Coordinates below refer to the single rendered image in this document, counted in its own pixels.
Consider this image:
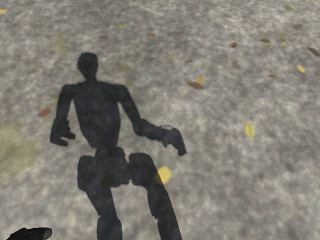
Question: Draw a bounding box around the robot left hand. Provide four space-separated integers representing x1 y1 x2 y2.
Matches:
6 227 52 240

